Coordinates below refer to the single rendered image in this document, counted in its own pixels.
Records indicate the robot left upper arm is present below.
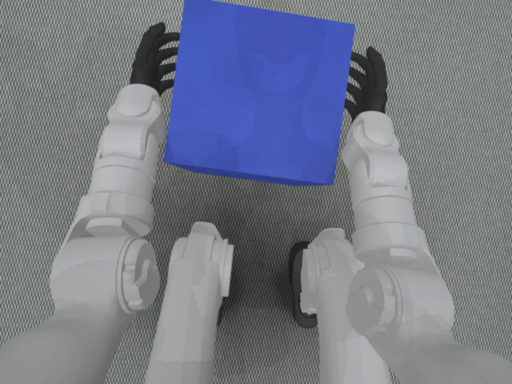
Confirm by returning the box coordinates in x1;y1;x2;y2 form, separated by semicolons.
0;235;160;384

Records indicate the robot right upper arm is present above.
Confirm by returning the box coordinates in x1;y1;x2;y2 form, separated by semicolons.
346;263;512;384

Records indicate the robot right foot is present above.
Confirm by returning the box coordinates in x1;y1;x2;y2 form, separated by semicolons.
289;241;318;329

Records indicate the left robot hand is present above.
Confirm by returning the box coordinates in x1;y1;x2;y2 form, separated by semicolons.
130;22;180;96

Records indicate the right robot hand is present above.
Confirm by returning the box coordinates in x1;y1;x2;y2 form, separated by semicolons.
344;46;388;124

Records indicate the carton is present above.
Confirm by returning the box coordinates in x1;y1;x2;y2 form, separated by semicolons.
164;0;355;186

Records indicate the robot left forearm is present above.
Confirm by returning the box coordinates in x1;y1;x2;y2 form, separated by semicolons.
50;84;165;302

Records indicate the robot left thigh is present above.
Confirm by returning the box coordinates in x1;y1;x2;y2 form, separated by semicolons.
144;232;234;384

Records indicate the robot right forearm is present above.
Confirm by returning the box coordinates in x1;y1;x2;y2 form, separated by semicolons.
341;111;445;284

